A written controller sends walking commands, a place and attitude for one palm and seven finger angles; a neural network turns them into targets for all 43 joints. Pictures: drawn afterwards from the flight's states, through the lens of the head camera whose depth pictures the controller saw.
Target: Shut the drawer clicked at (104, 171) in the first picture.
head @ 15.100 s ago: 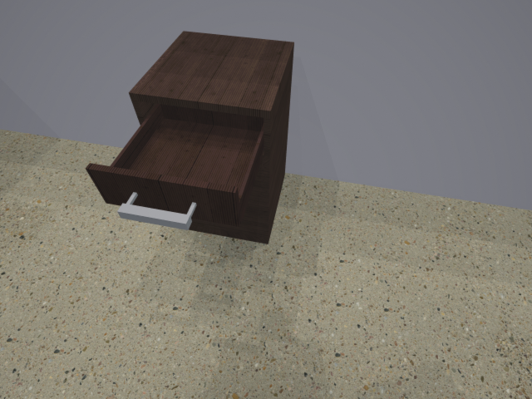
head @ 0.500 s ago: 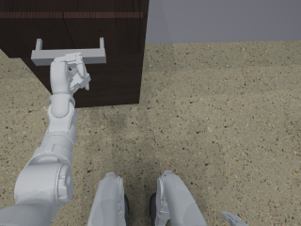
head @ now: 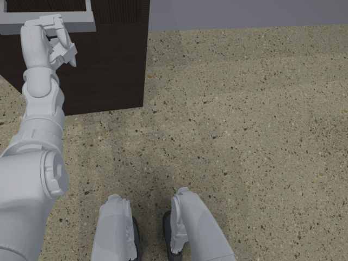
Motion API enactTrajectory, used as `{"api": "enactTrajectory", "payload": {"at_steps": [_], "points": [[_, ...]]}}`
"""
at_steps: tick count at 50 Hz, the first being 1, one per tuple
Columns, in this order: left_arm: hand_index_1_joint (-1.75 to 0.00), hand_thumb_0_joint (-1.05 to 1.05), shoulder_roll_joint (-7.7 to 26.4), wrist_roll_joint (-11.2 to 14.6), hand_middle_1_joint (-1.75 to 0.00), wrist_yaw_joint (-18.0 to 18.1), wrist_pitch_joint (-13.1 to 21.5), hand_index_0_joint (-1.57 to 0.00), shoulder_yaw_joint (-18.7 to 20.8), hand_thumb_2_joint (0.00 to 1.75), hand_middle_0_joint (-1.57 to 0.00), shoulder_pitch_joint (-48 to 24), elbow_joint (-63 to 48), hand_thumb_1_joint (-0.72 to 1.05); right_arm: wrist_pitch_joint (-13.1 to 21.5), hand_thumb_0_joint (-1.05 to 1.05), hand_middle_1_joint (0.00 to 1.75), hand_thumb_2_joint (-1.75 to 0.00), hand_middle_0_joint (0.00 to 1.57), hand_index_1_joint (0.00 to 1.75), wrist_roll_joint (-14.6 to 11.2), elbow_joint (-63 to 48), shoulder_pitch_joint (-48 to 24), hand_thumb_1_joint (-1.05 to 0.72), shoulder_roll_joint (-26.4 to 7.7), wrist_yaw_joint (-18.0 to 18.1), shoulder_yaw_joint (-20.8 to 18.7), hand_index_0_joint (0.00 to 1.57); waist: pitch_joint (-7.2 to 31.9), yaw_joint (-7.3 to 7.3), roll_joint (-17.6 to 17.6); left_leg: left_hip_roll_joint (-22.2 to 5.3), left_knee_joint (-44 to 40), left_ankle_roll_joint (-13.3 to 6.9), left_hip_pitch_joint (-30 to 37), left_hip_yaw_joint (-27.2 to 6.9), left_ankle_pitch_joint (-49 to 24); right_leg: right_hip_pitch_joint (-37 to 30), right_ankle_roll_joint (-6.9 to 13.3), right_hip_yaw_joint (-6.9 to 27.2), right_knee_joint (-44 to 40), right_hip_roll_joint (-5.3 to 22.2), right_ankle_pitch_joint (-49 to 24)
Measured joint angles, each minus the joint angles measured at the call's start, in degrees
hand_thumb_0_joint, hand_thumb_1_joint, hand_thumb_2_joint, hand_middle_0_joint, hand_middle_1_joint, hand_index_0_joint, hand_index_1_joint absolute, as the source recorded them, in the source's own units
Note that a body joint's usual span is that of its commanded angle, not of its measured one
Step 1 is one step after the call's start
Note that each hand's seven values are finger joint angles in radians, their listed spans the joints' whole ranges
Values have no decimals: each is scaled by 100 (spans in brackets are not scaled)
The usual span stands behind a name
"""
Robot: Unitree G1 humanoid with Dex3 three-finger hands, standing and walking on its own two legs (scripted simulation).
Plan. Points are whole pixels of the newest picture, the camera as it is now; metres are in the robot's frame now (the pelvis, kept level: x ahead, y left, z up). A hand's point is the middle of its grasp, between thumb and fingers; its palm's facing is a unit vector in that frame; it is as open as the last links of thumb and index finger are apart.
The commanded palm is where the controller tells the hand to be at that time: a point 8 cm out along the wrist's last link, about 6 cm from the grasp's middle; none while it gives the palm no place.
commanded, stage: push the drawer shut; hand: left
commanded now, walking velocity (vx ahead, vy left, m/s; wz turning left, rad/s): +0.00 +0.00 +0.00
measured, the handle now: (47, 13) +0.64 +0.21 +0.03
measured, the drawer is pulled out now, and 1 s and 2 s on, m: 0.00 0.00 0.00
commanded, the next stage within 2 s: pull the fist back off the drawer in 0.36 s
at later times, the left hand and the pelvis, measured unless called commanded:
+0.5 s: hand (67, 44) +0.57 +0.17 +0.02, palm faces +0.12 -0.99 -0.05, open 2.5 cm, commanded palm +0.60 +0.16 +0.03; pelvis -0.02 +0.00 -0.01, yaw +0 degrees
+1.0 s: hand (70, 45) +0.56 +0.17 +0.03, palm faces +0.11 -0.99 -0.03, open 2.7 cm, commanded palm +0.54 +0.17 +0.03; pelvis -0.01 +0.00 +0.00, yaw -1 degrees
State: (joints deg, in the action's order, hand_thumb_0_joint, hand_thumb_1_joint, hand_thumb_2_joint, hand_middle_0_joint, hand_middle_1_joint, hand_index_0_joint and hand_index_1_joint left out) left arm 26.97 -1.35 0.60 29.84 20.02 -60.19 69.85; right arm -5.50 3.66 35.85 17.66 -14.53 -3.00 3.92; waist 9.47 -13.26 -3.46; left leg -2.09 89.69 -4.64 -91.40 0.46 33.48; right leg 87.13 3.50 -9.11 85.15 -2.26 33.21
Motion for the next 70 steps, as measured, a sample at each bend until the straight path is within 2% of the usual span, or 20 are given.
{"api": "enactTrajectory", "payload": {"at_steps": [6,11,26,33,44,54,64,67,70], "points": [[-160,-9,95,-54,-160,-98,27,-140,13,96,-140,-171,52,76,-30,1,30,-89,20,30,32,19,75,-91,10,-19,36,20,-30,-8,14,9,81,-3,-142,-45,11,110,-4,-46,50,8,12],[-160,-11,188,-107,-160,-61,-103,-140,-49,98,-140,-361,98,69,-14,1,30,-89,20,30,49,45,63,-91,40,-20,57,20,-40,-45,46,31,157,10,-277,-119,-26,198,9,-126,97,31,-9],[-160,-12,626,-264,-160,122,-416,-140,-382,105,-140,-935,436,63,328,1,30,-89,20,30,43,125,-25,-91,29,97,225,20,-111,-343,150,58,212,30,-580,-256,-273,423,45,-276,100,66,-233],[-160,-12,718,-253,-160,77,-545,-140,-394,105,-140,-991,451,63,436,1,30,-89,20,30,53,122,105,-91,4,88,252,20,-137,-380,115,49,187,17,-614,-253,-334,453,34,-270,60,57,-307],[-160,-9,505,-154,-160,73,-566,-140,-312,100,-140,-722,209,70,403,1,30,-89,20,30,67,155,283,-91,9,-26,183,20,-127,-239,32,18,145,-14,-481,-187,-265,354,-4,-192,16,18,-275],[-160,-4,12,50,-160,97,-489,-140,-106,94,-140,58,-449,82,194,1,30,-89,20,30,7,10,206,-91,49,-127,47,20,-37,-54,-30,-22,-58,-32,-89,-33,-90,59,-44,-9,-136,-47,-141],[-160,0,-424,176,-160,174,-228,-140,-38,91,-140,764,-952,88,7,1,30,-89,20,30,-25,-100,-72,-91,88,-173,-90,20,12,157,-22,-1,-289,-6,372,75,103,-323,-53,130,-283,-61,62],[-160,1,-546,256,-160,117,-240,-140,-69,91,-140,1161,-1590,89,-81,1,30,-89,20,30,-74,-176,-140,-91,98,-189,-170,20,14,242,-28,6,-383,17,524,93,137,-459,-45,159,-358,-66,100],[-160,1,-750,466,-160,12,-405,-140,-239,90,-139,1939,-2616,89,-186,1,30,-89,20,30,-210,-278,-187,-91,109,-190,-270,20,-29,419,-62,10,-693,21,944,146,117,-844,-47,237,-645,-87,72]]}}
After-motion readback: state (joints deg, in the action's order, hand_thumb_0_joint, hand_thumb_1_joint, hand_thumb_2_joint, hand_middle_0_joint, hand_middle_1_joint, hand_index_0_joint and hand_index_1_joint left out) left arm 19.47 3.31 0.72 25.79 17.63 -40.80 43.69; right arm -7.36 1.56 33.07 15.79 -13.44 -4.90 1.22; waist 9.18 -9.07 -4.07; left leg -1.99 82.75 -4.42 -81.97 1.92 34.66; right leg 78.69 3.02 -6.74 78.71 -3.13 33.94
